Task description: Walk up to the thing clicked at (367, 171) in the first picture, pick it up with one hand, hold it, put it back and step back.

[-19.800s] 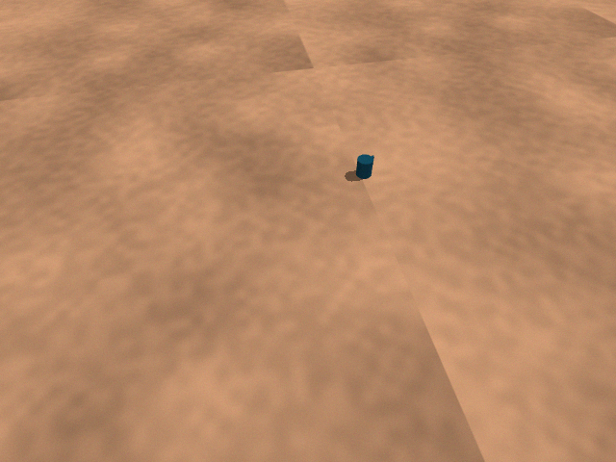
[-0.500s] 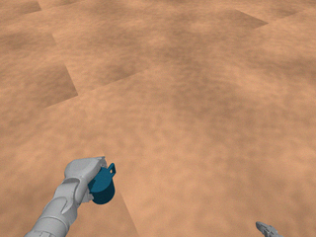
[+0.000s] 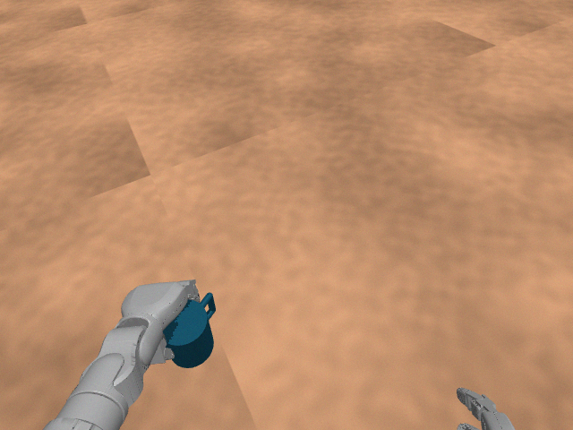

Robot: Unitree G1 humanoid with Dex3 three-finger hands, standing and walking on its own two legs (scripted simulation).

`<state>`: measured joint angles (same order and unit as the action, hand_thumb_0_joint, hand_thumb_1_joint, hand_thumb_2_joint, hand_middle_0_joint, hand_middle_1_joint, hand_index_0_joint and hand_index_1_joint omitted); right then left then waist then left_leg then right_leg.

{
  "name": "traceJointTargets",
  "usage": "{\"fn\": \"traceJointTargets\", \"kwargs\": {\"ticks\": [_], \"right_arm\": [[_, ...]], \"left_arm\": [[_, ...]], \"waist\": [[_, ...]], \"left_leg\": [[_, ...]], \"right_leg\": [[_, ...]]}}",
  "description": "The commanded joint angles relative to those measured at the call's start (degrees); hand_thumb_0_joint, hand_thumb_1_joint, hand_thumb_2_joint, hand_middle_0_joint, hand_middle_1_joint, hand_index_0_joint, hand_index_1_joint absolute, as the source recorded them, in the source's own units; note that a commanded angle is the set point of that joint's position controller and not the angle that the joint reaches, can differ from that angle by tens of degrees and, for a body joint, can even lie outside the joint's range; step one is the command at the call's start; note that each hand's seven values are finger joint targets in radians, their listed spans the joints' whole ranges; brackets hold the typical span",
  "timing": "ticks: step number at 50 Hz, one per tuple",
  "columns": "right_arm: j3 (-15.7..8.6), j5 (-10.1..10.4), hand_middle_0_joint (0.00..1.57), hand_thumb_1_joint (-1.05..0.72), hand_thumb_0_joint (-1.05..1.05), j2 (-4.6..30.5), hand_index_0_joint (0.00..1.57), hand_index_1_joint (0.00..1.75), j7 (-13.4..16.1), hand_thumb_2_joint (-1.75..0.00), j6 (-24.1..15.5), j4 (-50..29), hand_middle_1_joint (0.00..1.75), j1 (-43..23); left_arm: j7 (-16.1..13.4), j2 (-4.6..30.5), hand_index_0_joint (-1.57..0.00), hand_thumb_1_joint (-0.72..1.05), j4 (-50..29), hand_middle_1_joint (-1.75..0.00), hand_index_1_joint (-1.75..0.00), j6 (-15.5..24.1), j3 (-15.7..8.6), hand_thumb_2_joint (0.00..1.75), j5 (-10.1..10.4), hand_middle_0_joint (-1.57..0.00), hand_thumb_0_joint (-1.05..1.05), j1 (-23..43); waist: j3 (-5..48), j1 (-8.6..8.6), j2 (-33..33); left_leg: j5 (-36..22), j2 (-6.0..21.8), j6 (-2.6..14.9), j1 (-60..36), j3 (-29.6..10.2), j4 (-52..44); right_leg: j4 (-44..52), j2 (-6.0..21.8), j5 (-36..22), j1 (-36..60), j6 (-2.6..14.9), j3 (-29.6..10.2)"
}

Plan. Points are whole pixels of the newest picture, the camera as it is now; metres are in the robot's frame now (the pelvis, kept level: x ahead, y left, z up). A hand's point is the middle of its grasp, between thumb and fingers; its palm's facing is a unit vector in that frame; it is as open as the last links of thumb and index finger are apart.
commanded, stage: hold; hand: left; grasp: from above
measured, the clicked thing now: (193, 325) +0.32 +0.20 -0.11
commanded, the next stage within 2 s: crouch in 0.36 s
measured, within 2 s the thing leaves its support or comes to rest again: neither
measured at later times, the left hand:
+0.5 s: hand (162, 326) +0.29 +0.23 -0.05, palm faces -0.47 -0.05 -0.88, open 10.7 cm
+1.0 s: hand (186, 357) +0.29 +0.23 -0.19, palm faces -0.49 +0.03 -0.87, open 10.6 cm
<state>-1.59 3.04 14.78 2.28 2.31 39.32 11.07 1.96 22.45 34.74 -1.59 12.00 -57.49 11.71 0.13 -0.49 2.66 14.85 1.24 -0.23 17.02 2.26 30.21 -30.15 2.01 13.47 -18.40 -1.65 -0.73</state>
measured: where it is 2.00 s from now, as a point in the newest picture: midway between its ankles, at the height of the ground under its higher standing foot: outside the picture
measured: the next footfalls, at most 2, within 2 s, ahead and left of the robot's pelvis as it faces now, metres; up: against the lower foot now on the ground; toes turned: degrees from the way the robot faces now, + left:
none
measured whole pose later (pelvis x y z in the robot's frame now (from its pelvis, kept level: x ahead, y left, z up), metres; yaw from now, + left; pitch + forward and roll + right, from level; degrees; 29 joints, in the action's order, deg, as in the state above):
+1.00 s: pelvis -0.02 +0.00 -0.07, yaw +1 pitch +17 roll -1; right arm -4.2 -0.9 16.0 -0.2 2.7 41.1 13.7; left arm -18.8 20.9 62.1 5.1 8.3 -68.2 24.1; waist 6.0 -4.2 -0.3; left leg 25.3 1.6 -0.6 50.6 0.0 59.1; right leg -57.8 2.0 23.7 -50.8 -1.5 0.3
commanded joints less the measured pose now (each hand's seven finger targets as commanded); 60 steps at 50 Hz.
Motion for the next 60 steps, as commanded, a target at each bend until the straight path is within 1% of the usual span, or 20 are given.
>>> {"fn": "traceJointTargets", "kwargs": {"ticks": [1,17,18,19,21,22,23,24,28,34,40,43,48,49,51,52,54,55,58,60], "right_arm": [[-2.7,-0.32,0.2,-0.91,0.0,7.46,0.2,0.3,0.52,-0.91,-2.28,-7.55,0.3,-4.22],[-3.21,-0.35,0.2,-0.91,0.0,7.87,0.2,0.3,0.6,-0.9,-1.82,-6.39,0.3,-2.76],[-3.17,-0.34,0.2,-0.91,0.0,7.76,0.2,0.3,0.55,-0.91,-1.76,-6.59,0.3,-3.08],[-3.25,-0.25,0.2,-0.91,0.0,7.87,0.2,0.3,0.57,-0.91,-1.72,-6.62,0.3,-3.25],[-3.31,-0.24,0.2,-0.91,0.0,7.76,0.2,0.3,0.54,-0.91,-1.62,-6.88,0.3,-3.2],[-3.35,-0.22,0.2,-0.91,0.0,7.79,0.2,0.3,0.43,-0.91,-1.58,-7.06,0.3,-3.32],[-3.45,-0.36,0.2,-0.92,0.0,7.95,0.2,0.3,0.46,-0.91,-1.58,-6.96,0.3,-3.26],[-3.44,-0.4,0.2,-0.89,0.0,7.67,0.2,0.3,0.47,-0.9,-1.64,-7.21,0.3,-3.53],[-3.31,-0.38,0.2,-0.89,0.0,7.65,0.2,0.3,0.46,-0.9,-1.18,-7.27,0.3,-2.96],[-3.65,-1.14,0.2,-0.89,0.0,7.72,0.2,0.3,0.03,-0.9,-0.17,-5.9,0.3,-1.07],[-4.56,-2.36,0.2,-0.89,0.0,8.54,0.2,0.3,-1.12,-0.9,0.42,-2.7,0.3,2.71],[-5.11,-3.4,0.2,-0.89,0.0,8.57,0.2,0.3,-1.74,-0.9,-0.14,-1.89,0.3,4.56],[-5.94,-4.61,0.2,-0.9,0.0,9.7,0.2,0.3,-2.0,-0.9,-0.92,-1.65,0.3,6.96],[-5.91,-4.97,0.2,-0.9,0.0,9.69,0.2,0.3,-1.73,-0.9,-1.15,-1.14,0.3,7.53],[-6.1,-5.31,0.2,-0.9,0.0,10.03,0.2,0.3,-1.23,-0.9,-1.79,-0.55,0.3,8.05],[-5.97,-5.6,0.2,-0.9,0.0,10.22,0.2,0.3,-1.0,-0.9,-2.11,-0.11,0.3,8.12],[-5.91,-6.19,0.2,-0.9,0.0,10.34,0.2,0.3,-0.71,-0.9,-2.69,0.54,0.3,8.72],[-6.24,-6.08,0.2,-0.9,0.0,10.75,0.2,0.3,-0.48,-0.9,-2.9,0.24,0.3,8.87],[-5.96,-6.65,0.2,-0.9,0.0,10.37,0.2,0.3,-0.19,-0.9,-3.51,1.16,0.3,8.86],[-5.86,-6.78,0.2,-0.9,0.0,10.53,0.2,0.3,-0.05,-0.9,-3.94,1.12,0.3,8.99]], "left_arm": [[-3.21,13.0,-0.79,0.37,-14.35,-1.02,-1.01,0.38,-8.22,1.09,0.27,-0.78,0.0,22.36],[-4.12,13.71,-0.8,0.37,-13.51,-1.02,-1.02,0.99,-8.24,1.12,0.06,-0.8,0.0,23.33],[-4.23,12.78,-0.8,0.37,-13.16,-1.01,-1.01,0.86,-7.56,1.12,0.33,-0.8,0.0,22.57],[-4.37,13.37,-0.81,0.38,-13.45,-1.02,-1.02,0.9,-7.95,1.14,0.6,-0.8,0.0,24.56],[-4.4,13.62,-0.79,0.36,-12.07,-1.04,-1.05,0.69,-8.69,1.16,0.28,-0.79,0.0,21.79],[-4.2,12.36,-0.79,0.36,-13.07,-1.03,-1.03,0.66,-7.47,1.14,0.34,-0.79,0.0,22.1],[-4.07,13.48,-0.82,0.41,-14.01,-1.06,-1.03,0.83,-8.21,1.08,0.22,-0.79,0.0,22.67],[-3.72,12.59,-0.74,0.33,-13.61,-1.04,-1.01,0.79,-7.7,1.06,0.28,-0.71,0.0,21.04],[-3.96,12.23,-0.69,0.25,-11.02,-0.97,-0.97,1.57,-7.76,1.06,-0.36,-0.69,0.0,19.92],[-9.5,10.56,-0.68,0.22,-3.41,-0.95,-0.96,3.76,-8.18,1.09,-2.69,-0.68,0.0,20.62],[-16.55,9.04,-0.72,0.28,7.48,-0.99,-0.99,5.1,-6.7,1.09,-5.75,-0.71,0.0,26.92],[-19.96,7.69,-0.77,0.36,11.76,-1.01,-0.99,6.54,-6.6,1.05,-7.76,-0.75,0.0,30.19],[-26.52,9.55,-0.81,0.42,17.19,-1.0,-0.97,7.24,-8.82,1.0,-10.66,-0.78,0.0,35.23],[-27.67,10.0,-0.82,0.43,16.98,-1.0,-0.97,7.06,-8.86,1.01,-11.05,-0.8,0.0,38.84],[-29.39,11.0,-0.84,0.45,18.85,-0.98,-0.95,6.46,-9.49,0.99,-11.14,-0.81,0.0,41.16],[-30.06,13.13,-0.84,0.45,19.91,-0.97,-0.95,6.08,-11.12,0.99,-11.08,-0.82,0.0,40.67],[-30.43,11.39,-0.86,0.48,20.93,-0.93,-0.91,5.32,-10.12,0.96,-10.48,-0.84,0.0,42.2],[-30.76,14.03,-0.87,0.48,20.42,-0.93,-0.92,4.92,-11.7,0.99,-10.47,-0.85,0.0,42.15],[-30.44,13.7,-0.91,0.53,21.83,-0.91,-0.9,3.54,-11.4,0.99,-9.7,-0.9,0.0,43.06],[-29.95,15.97,-0.89,0.49,22.44,-0.89,-0.88,3.2,-12.71,0.99,-9.26,-0.88,0.0,43.53]], "waist": [[16.08,0.18,-0.54],[18.16,0.35,0.67],[17.52,0.21,0.45],[17.74,0.13,0.33],[17.12,0.71,-0.03],[17.11,0.47,0.2],[17.59,0.67,1.04],[17.08,0.64,0.19],[15.23,0.3,-1.32],[13.43,-0.72,-2.54],[16.23,-3.55,-2.82],[20.31,-4.27,-1.02],[28.02,-4.31,2.6],[30.51,-5.27,3.6],[32.47,-5.99,3.0],[33.75,-5.34,3.69],[37.8,-6.39,4.09],[40.83,-5.4,4.43],[42.03,-6.55,4.68],[43.93,-6.34,4.68]], "left_leg": [[-10.45,-2.08,0.72,-7.75,-0.59,-3.54],[-16.24,-1.85,0.35,-9.7,-0.57,-3.07],[-16.15,-1.85,0.38,-9.56,-0.63,-3.17],[-15.82,-1.74,0.32,-9.98,-0.62,-3.3],[-15.03,-1.97,0.49,-9.07,-0.45,-3.53],[-14.7,-1.94,0.39,-9.57,-0.52,-3.56],[-14.36,-1.81,0.26,-10.01,-0.55,-3.56],[-14.83,-1.84,0.41,-9.38,-0.63,-3.53],[-13.82,-1.99,0.6,-8.0,-0.58,-3.73],[-10.11,-2.3,0.41,-5.04,-0.8,-1.77],[-9.29,-2.22,0.2,3.77,-0.95,8.1],[-6.93,-1.97,-0.24,10.98,-1.21,16.76],[-2.96,-1.89,-0.04,21.67,-1.44,27.98],[-2.42,-1.79,0.11,23.4,-1.69,30.14],[0.26,-1.69,0.37,28.76,-2.27,33.77],[1.28,-1.82,0.67,31.9,-2.0,36.2],[1.08,-1.41,0.93,34.84,-2.67,39.96],[1.84,-1.46,1.0,35.67,-2.71,41.38],[4.32,-1.43,1.14,42.1,-2.68,45.08],[7.58,-1.44,0.86,44.67,-3.04,46.98]], "right_leg": [[4.66,-2.65,-7.93,4.15,1.92,1.1],[4.17,-2.77,-12.89,5.75,2.33,1.57],[4.27,-2.72,-12.99,5.76,2.29,1.58],[4.4,-2.8,-12.66,5.2,2.29,1.66],[4.58,-2.64,-12.21,5.56,2.23,1.64],[4.66,-2.64,-11.73,5.21,2.29,1.57],[4.91,-2.66,-11.02,5.06,2.3,1.69],[4.75,-2.75,-11.53,5.27,2.23,1.76],[4.84,-2.65,-10.92,4.92,2.21,1.62],[3.58,-2.31,-7.3,0.77,2.08,1.53],[-5.24,-2.12,-7.73,-9.03,1.95,1.48],[-13.48,-2.1,-5.26,-18.02,2.41,1.62],[-25.47,-2.09,-1.35,-31.36,2.8,1.73],[-27.39,-2.19,-0.85,-33.93,2.94,1.83],[-31.6,-2.33,1.39,-37.91,3.19,2.15],[-33.37,-2.17,2.11,-40.03,3.19,1.87],[-37.73,-2.17,2.43,-43.63,3.41,2.25],[-39.39,-2.17,2.93,-44.3,3.58,2.24],[-43.12,-1.92,4.3,-47.55,3.48,2.26],[-45.64,-1.75,7.09,-49.94,3.44,2.57]]}}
